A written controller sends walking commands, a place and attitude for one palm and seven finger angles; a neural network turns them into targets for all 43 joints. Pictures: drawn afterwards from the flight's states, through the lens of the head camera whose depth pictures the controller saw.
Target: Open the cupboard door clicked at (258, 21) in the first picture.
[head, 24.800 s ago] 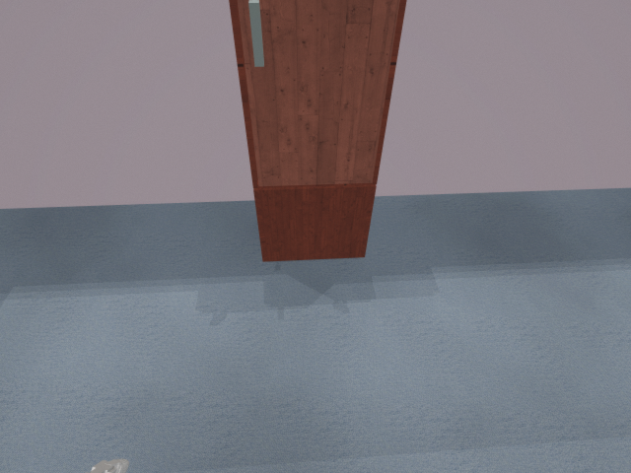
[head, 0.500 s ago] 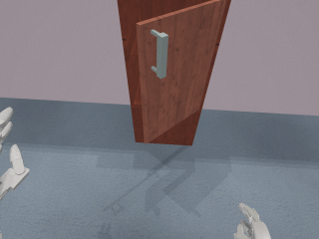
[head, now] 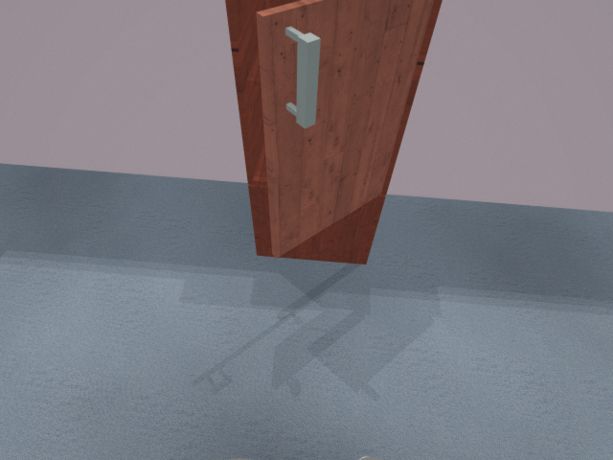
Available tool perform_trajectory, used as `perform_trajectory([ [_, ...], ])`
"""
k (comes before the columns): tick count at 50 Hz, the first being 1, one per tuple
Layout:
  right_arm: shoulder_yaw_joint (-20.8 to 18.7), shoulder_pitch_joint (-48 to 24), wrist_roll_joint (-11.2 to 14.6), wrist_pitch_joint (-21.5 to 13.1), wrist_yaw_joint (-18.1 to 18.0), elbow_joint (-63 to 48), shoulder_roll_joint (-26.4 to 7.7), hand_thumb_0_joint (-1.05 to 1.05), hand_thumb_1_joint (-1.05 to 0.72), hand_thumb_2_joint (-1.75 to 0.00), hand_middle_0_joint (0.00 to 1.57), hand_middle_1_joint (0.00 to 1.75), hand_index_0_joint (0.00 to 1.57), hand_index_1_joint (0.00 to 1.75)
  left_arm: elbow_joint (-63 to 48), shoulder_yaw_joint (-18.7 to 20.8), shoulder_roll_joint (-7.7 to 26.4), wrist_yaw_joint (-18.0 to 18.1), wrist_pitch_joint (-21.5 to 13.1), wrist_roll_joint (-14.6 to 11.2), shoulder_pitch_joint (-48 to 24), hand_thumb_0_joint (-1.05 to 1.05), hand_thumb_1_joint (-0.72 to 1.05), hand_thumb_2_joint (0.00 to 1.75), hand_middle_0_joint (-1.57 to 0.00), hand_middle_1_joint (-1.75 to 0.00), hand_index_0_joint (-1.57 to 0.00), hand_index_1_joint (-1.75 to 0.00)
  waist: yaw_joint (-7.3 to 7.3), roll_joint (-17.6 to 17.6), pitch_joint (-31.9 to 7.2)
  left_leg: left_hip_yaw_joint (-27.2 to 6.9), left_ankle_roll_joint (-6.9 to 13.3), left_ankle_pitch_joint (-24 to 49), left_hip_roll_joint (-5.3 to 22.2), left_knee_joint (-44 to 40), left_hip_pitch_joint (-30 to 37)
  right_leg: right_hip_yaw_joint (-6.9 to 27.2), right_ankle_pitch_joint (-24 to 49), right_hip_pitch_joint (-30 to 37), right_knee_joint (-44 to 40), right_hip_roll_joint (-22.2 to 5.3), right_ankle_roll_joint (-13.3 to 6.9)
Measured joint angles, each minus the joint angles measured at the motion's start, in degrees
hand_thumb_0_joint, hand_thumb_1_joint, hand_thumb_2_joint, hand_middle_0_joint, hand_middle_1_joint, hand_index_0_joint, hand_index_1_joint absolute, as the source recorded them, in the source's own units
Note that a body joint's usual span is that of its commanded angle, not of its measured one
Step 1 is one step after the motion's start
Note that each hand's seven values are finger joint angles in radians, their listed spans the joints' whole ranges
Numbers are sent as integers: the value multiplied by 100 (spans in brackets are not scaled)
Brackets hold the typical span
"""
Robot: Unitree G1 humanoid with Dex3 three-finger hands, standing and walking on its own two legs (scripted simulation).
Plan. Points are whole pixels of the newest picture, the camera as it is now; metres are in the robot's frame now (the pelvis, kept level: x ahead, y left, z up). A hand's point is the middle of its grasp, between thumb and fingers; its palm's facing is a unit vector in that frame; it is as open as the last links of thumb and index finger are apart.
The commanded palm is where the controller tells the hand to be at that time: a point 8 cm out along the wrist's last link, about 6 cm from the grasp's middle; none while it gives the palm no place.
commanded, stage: let the arm hang, fingers relaxed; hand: left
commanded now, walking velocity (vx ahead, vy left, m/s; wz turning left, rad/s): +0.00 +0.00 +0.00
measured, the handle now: (299, 78) +0.63 +0.04 +0.16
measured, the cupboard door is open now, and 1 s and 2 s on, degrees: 43 43 43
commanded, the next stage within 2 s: look to check the result in 0.76 s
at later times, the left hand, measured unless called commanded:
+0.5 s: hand out of the picture +0.07 +0.25 -0.14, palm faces +0.04 -0.94 -0.35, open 7.4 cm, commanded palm none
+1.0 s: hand out of the picture +0.13 +0.22 -0.14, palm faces +0.00 -0.95 -0.32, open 7.4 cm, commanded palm none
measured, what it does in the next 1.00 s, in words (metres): shifts its weight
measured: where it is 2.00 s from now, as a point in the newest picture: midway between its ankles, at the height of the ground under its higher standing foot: outside the picture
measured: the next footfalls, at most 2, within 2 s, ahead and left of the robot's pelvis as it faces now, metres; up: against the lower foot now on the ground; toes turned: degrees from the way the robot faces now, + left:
none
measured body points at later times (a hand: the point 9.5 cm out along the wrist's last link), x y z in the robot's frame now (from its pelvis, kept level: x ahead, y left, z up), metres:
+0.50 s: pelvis +0.02 +0.00 +0.01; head +0.03 -0.02 +0.46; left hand +0.07 +0.30 -0.12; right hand +0.06 -0.26 -0.15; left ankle +0.04 +0.12 -0.73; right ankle +0.07 -0.12 -0.73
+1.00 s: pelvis +0.05 -0.02 +0.02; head +0.08 -0.03 +0.47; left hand +0.13 +0.27 -0.11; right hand +0.13 -0.30 -0.13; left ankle +0.04 +0.12 -0.73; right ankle +0.07 -0.12 -0.73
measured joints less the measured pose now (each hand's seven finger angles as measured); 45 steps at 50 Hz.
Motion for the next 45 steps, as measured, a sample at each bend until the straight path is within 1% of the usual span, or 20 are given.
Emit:
perform_trajectory([
  [3, 5, 230, -1, 78, -26, 275, 89, 0, -90, -90, 20, 30, 20, 30, 419, 78, 89, 7, -72, -23, 41, 1, 95, 90, -21, -30, -21, -30, 88, -41, 30, -87, -31, 85, 37, -131, 30, -91, 98, 100, -218, 48, -44],
  [6, -26, 370, 5, 115, -49, 465, 141, 0, -90, -90, 20, 30, 20, 30, 760, 154, 196, 1, -122, -37, 101, 1, 95, 90, -21, -30, -21, -30, 131, 36, 14, -144, -32, 132, 54, -217, 55, -149, 151, 179, -378, 77, -81],
  [14, -88, 351, 8, 54, -79, 714, 213, 0, -90, -90, 20, 30, 20, 30, 1320, 343, 498, 41, -161, -42, 19, 1, 92, 90, -20, -30, -20, -30, 148, 285, -79, -144, -2, 184, 39, -400, 192, -136, 103, 316, -545, 83, -76],
  [17, -84, 250, 4, 16, -77, 767, 219, 0, -90, -90, 20, 30, 21, 30, 1378, 376, 572, 44, -201, -45, -119, 1, 91, 90, -20, -30, -20, -30, 163, 335, -107, -122, 4, 240, 10, -535, 268, -96, 98, 356, -608, 67, -67],
  [20, -66, 114, 13, -31, -72, 816, 208, 0, -90, -90, 20, 30, 21, 30, 1400, 383, 621, 41, -261, -50, -274, 1, 91, 90, -20, -30, -20, -30, 178, 333, -119, -96, 9, 290, -44, -675, 381, -53, 259, 426, -686, 24, -41],
  [28, -51, -315, 33, -92, -45, 856, 64, 0, -90, -90, 20, 30, 21, 30, 1417, 308, 566, 22, -360, -46, -612, 1, 91, 90, -20, -30, -20, -30, 174, 351, -199, -72, -4, 345, -53, -983, 657, -29, 251, 632, -860, 20, 18],
  [38, -25, -644, 46, -139, -65, 898, -146, 0, -90, -90, 20, 30, 21, 30, 1451, 221, 457, 10, -430, -55, -834, 1, 91, 90, -20, -30, -20, -30, 142, 285, -166, -71, -68, 369, 14, -1288, 906, -35, 241, 840, -1096, 96, -15],
  [45, 0, -716, 50, -126, -81, 945, -211, 0, -90, -90, 20, 30, 21, 30, 1490, 209, 480, 18, -442, -65, -866, 1, 91, 90, -20, -30, -20, -30, 128, 278, -109, -83, -120, 372, 73, -1449, 1033, -53, 229, 954, -1232, 161, -54],
])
